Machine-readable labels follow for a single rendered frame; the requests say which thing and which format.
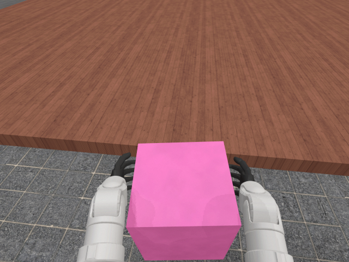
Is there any left robot forearm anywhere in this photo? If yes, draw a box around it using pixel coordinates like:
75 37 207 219
76 176 127 262

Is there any right robot hand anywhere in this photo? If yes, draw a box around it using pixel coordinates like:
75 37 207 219
228 157 255 196

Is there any right robot forearm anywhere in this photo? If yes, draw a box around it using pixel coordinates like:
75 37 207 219
239 181 294 262

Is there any left robot hand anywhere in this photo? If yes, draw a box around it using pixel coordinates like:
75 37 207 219
110 152 136 190

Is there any carton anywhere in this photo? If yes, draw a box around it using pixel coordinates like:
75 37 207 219
126 141 242 260

